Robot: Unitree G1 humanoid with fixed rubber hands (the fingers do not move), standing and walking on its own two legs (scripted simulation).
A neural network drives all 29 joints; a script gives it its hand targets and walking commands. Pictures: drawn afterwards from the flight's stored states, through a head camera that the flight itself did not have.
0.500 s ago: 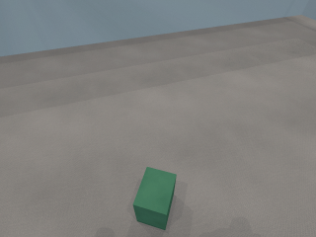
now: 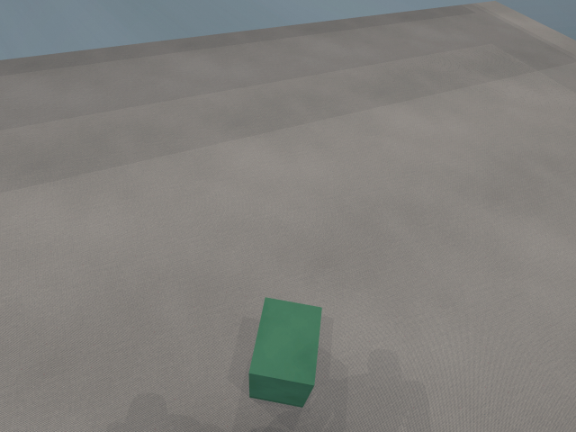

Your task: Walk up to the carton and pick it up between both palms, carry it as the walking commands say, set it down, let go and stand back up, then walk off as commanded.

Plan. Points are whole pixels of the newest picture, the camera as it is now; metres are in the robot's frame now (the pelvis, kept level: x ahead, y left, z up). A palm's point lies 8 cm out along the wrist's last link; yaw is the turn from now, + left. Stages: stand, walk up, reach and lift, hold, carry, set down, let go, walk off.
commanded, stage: walk up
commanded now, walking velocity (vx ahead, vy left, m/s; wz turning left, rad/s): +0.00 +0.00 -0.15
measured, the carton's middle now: (284, 354) +0.45 -0.02 -0.64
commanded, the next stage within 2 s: stand in 1.18 s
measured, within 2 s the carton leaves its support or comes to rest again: neither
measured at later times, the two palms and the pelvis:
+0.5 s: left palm out of the picture +0.09 +0.18 -0.12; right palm out of the picture -0.03 -0.29 -0.15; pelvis +0.00 -0.05 +0.00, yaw -3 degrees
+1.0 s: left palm out of the picture -0.01 +0.28 -0.15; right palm out of the picture +0.05 -0.25 -0.13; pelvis +0.00 +0.02 -0.01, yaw -4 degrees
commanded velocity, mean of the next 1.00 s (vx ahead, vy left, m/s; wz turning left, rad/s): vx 0.00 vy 0.01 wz -0.07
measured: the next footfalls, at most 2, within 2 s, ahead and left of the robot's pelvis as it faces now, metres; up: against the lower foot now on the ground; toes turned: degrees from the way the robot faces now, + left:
right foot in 0.34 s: +0.03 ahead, -0.15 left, +0.00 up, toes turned -5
left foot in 0.62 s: +0.04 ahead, +0.08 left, +0.00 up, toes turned +1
